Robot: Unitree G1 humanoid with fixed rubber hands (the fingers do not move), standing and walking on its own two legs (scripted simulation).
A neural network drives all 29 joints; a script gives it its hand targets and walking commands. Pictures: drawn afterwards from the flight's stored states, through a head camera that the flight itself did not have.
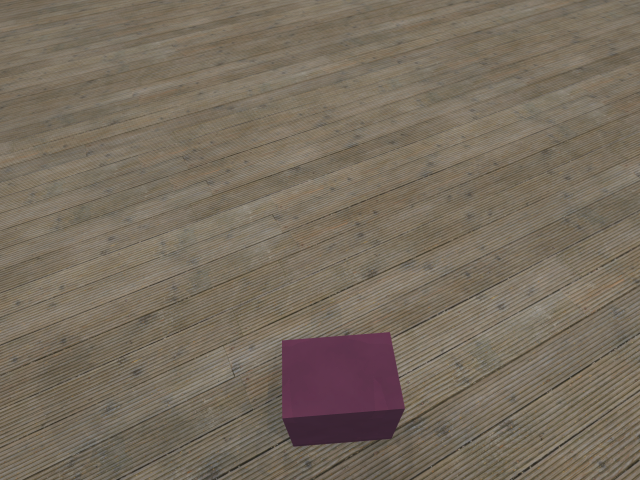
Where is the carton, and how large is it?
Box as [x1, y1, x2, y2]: [282, 332, 404, 446]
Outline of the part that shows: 389,332 282,340 282,418 294,446 391,438 404,409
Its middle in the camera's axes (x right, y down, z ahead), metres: +0.06 +0.43 +1.08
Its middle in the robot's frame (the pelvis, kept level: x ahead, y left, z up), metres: +0.42 -0.01 -0.63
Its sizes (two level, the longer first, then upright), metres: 0.289 0.195 0.299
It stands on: the floor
